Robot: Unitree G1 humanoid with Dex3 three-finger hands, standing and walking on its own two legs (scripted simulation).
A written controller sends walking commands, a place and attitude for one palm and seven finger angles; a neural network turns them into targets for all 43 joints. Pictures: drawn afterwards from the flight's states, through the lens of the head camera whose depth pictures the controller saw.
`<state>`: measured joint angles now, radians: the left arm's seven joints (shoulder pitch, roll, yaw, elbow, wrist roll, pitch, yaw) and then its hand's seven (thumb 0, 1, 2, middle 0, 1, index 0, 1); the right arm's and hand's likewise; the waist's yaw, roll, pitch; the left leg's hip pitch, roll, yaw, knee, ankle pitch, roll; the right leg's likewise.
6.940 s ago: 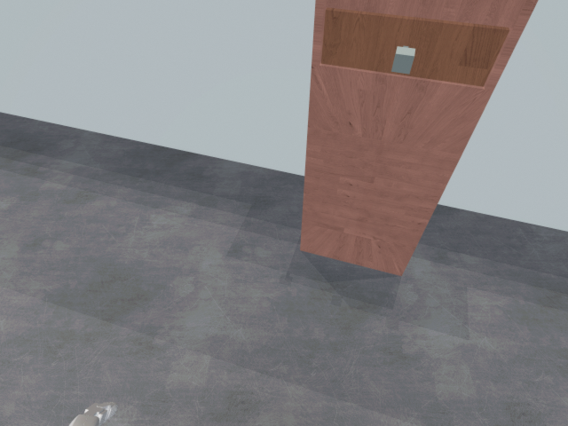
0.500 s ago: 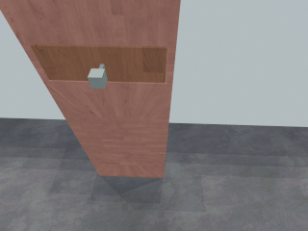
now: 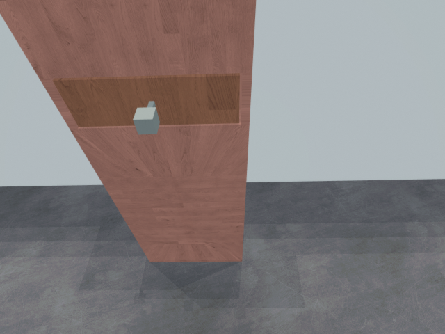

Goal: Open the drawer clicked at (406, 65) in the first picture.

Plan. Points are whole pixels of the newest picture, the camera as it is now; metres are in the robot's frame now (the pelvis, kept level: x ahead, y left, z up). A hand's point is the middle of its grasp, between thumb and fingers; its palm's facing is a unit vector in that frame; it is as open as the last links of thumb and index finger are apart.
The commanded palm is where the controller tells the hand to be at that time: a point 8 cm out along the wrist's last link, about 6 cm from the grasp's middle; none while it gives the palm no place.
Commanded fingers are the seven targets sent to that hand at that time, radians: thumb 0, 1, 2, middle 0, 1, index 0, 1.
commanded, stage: come to a stop and stand still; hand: left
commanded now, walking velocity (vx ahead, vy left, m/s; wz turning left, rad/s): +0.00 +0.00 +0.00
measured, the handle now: (148, 114) +0.51 +0.20 +0.12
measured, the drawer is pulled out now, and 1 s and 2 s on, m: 0.00 0.00 0.00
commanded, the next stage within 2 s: look again from close up in 1.64 s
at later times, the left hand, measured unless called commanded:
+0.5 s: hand out of the picture -0.01 +0.27 -0.18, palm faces +0.03 -0.98 -0.21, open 7.3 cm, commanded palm none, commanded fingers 0.00 0.90 0.90 -0.20 -0.30 -0.20 -0.30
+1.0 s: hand out of the picture +0.00 +0.24 -0.18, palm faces +0.04 -0.99 -0.17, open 7.3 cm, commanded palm none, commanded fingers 0.00 0.90 0.90 -0.20 -0.30 -0.20 -0.30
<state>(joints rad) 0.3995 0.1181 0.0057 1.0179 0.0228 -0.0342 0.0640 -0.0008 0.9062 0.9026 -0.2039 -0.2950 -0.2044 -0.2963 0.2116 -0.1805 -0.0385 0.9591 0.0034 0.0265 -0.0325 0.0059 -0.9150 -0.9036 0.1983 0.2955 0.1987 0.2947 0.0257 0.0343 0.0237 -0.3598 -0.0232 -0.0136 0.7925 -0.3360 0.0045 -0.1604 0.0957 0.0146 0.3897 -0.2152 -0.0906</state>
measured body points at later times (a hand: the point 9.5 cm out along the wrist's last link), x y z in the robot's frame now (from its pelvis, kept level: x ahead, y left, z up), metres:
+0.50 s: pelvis -0.02 +0.08 +0.00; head -0.02 +0.08 +0.45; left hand -0.01 +0.32 -0.16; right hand -0.02 -0.15 -0.16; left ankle +0.00 +0.13 -0.74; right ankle -0.01 -0.05 -0.74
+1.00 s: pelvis +0.01 +0.08 +0.00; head +0.01 +0.09 +0.45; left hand +0.00 +0.30 -0.17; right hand +0.04 -0.15 -0.15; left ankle +0.00 +0.13 -0.74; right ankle -0.01 -0.05 -0.74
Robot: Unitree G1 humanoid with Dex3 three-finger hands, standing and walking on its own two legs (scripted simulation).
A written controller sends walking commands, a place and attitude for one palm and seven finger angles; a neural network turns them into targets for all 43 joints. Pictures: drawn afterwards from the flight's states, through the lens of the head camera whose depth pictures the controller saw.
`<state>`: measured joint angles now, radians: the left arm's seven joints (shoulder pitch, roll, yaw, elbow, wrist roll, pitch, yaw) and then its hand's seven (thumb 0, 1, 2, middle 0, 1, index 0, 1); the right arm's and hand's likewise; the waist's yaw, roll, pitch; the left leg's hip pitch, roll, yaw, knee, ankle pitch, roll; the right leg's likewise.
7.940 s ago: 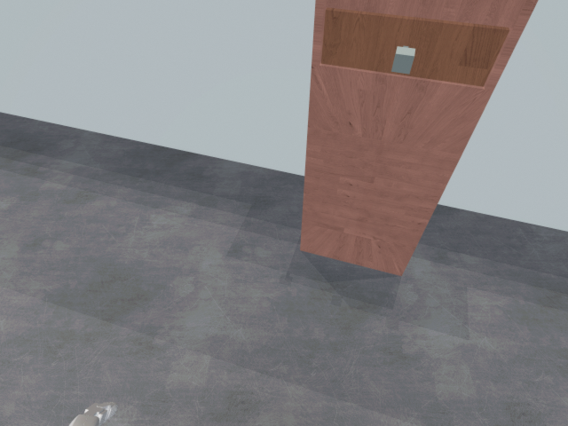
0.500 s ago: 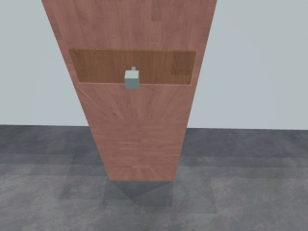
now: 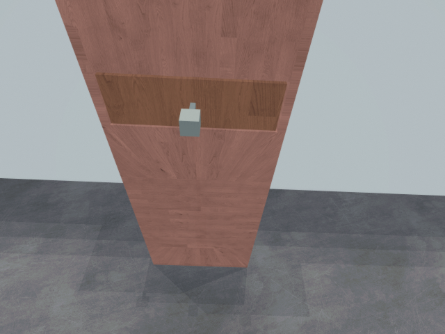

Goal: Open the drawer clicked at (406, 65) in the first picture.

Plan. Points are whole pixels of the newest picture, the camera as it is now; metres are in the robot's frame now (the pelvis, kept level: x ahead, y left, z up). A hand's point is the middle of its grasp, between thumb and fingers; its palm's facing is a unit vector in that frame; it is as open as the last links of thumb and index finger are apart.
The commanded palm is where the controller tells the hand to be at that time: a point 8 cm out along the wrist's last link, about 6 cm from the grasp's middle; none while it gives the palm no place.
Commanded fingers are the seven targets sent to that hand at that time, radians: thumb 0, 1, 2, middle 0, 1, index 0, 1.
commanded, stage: come to a stop and stand still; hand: left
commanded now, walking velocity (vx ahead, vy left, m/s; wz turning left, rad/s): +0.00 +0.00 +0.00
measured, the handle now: (191, 116) +0.50 +0.11 +0.12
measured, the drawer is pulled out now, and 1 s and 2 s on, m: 0.00 0.00 0.00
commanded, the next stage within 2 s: look again from close up in 0.64 s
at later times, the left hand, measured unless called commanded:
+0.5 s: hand out of the picture +0.02 +0.16 -0.18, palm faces +0.00 -0.98 -0.19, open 7.3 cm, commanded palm none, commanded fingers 0.00 0.90 0.90 -0.20 -0.30 -0.20 -0.30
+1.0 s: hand out of the picture +0.01 +0.14 -0.17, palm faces +0.00 -0.98 -0.20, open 7.3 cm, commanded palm none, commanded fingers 0.00 0.90 0.90 -0.20 -0.30 -0.20 -0.30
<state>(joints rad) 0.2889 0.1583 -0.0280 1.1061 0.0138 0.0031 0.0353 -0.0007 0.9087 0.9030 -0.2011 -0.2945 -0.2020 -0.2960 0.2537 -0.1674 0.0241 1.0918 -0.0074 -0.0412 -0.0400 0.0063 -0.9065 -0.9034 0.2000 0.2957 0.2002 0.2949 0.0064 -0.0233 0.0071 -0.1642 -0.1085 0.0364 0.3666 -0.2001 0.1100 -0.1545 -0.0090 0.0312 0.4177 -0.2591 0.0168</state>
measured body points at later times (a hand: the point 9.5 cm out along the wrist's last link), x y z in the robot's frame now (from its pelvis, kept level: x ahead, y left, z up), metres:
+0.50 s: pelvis +0.01 -0.02 +0.00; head +0.02 -0.01 +0.45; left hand +0.02 +0.21 -0.16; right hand +0.02 -0.26 -0.15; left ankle +0.00 +0.05 -0.74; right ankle -0.02 -0.13 -0.74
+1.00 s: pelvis +0.01 -0.04 +0.00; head +0.01 -0.03 +0.45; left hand +0.01 +0.19 -0.16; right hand +0.03 -0.28 -0.15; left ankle +0.00 +0.05 -0.74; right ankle -0.02 -0.13 -0.74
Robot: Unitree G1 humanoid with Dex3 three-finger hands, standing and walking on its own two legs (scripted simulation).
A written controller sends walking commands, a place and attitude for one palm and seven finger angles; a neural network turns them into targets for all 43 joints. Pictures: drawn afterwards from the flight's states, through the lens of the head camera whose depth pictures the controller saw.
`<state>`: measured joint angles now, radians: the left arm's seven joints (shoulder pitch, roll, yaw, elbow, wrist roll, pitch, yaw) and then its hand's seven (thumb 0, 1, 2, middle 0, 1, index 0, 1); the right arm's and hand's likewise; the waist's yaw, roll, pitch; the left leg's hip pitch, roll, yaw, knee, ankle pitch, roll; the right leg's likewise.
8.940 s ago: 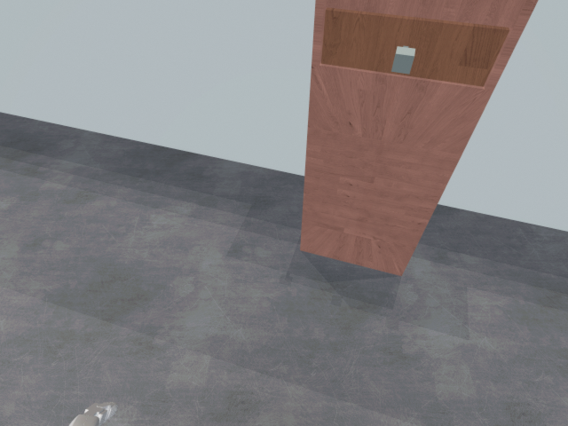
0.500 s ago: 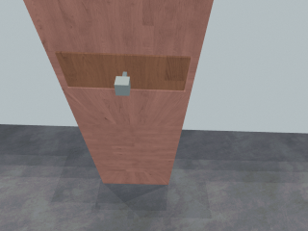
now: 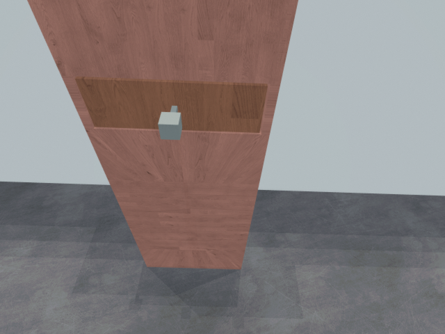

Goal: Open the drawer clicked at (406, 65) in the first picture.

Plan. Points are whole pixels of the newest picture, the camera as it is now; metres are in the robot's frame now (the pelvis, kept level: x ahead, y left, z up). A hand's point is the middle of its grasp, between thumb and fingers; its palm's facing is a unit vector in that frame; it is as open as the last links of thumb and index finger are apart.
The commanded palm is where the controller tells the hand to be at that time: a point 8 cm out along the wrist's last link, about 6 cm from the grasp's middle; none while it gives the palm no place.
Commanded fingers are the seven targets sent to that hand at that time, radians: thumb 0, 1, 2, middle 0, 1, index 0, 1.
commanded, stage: look again from close up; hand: left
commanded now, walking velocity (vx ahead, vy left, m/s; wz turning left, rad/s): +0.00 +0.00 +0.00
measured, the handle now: (172, 119) +0.49 +0.14 +0.12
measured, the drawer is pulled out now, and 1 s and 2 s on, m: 0.00 0.00 0.00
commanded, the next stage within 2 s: raise the hand with hooked fingers in 0.20 s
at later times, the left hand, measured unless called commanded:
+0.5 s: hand (114, 299) +0.18 +0.20 -0.03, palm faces +0.01 -0.65 -0.76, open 7.6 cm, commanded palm +0.11 +0.23 -0.03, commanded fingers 0.00 0.64 0.79 -0.22 -0.47 -0.22 -0.47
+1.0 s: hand (96, 262) +0.21 +0.22 +0.05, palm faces +0.22 -0.06 -0.97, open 10.2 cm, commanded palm +0.17 +0.22 +0.09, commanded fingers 0.00 0.06 0.54 -0.26 -0.84 -0.26 -0.84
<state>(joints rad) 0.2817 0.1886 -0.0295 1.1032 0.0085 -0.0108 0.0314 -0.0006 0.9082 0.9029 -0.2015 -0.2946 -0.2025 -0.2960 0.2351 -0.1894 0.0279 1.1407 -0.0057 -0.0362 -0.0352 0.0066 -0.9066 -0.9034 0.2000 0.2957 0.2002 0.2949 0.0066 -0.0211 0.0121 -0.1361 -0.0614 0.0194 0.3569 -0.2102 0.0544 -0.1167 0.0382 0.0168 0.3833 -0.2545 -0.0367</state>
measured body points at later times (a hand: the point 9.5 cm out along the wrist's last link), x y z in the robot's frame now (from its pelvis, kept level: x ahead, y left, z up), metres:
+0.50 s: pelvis -0.02 -0.01 -0.01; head -0.03 -0.05 +0.43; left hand +0.18 +0.23 +0.01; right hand +0.11 -0.26 -0.14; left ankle -0.01 +0.08 -0.74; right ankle -0.03 -0.10 -0.74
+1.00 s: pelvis -0.03 -0.03 -0.03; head -0.03 -0.07 +0.42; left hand +0.20 +0.22 +0.10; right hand +0.23 -0.22 -0.11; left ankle -0.01 +0.08 -0.74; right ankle -0.03 -0.10 -0.74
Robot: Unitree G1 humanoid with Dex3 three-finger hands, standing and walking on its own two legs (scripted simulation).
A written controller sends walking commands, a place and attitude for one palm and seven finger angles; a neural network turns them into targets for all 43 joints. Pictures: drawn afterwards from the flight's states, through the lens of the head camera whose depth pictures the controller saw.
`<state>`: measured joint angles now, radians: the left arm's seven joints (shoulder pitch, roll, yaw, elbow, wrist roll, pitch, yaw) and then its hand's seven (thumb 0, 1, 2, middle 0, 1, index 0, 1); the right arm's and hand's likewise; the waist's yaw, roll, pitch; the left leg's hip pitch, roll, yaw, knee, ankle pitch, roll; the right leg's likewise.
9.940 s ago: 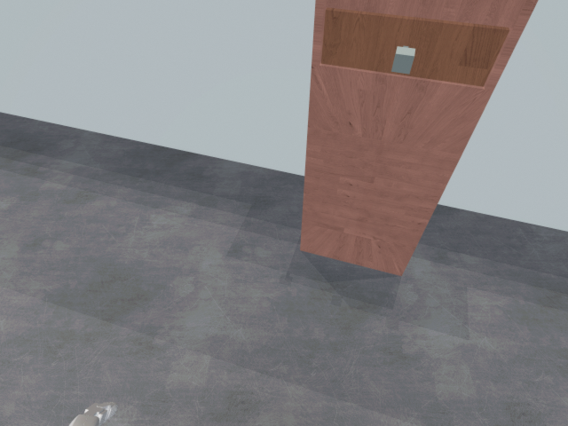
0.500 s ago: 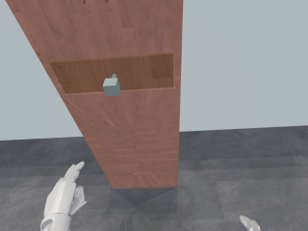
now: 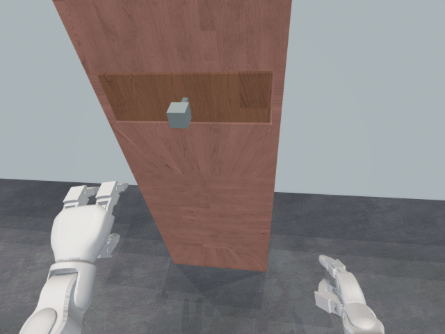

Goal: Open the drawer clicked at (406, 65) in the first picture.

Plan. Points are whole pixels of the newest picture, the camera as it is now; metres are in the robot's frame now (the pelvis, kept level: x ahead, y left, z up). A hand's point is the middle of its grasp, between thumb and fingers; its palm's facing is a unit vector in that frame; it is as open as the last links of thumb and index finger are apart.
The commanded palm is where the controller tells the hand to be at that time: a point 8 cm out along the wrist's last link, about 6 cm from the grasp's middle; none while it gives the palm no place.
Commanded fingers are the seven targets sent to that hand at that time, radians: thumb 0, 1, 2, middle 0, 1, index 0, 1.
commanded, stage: raise the hand with hooked fingers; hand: left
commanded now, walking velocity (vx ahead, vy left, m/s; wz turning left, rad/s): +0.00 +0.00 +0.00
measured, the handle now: (181, 109) +0.52 +0.16 +0.15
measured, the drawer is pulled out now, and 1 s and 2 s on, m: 0.00 0.00 0.00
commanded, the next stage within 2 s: move the hooked fingers above the handle in 1.32 s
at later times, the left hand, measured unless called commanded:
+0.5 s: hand (81, 173) +0.30 +0.28 +0.17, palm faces +0.19 -0.07 -0.98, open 13.1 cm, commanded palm +0.26 +0.27 +0.23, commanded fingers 0.00 -0.50 0.30 -0.30 -1.20 -0.30 -1.20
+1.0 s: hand (52, 143) +0.31 +0.30 +0.23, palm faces +0.10 -0.04 -0.99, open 13.8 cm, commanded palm +0.26 +0.30 +0.30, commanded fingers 0.00 -0.50 0.30 -0.30 -1.20 -0.30 -1.20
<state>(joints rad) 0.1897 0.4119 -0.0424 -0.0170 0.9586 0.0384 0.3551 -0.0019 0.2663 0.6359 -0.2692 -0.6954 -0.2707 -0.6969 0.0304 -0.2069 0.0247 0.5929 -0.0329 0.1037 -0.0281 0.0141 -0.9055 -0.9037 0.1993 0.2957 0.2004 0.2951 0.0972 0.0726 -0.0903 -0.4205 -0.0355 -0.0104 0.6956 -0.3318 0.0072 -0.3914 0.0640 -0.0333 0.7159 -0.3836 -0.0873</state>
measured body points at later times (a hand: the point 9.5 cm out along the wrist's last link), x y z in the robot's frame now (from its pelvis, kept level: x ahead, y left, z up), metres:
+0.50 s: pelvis +0.01 +0.04 +0.02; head +0.01 -0.01 +0.47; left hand +0.29 +0.28 +0.22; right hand +0.23 -0.18 -0.08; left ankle +0.02 +0.12 -0.72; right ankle -0.01 -0.06 -0.72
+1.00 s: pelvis -0.01 +0.05 +0.03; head -0.02 +0.01 +0.47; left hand +0.30 +0.30 +0.28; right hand +0.20 -0.15 -0.08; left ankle +0.02 +0.12 -0.72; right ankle -0.01 -0.06 -0.72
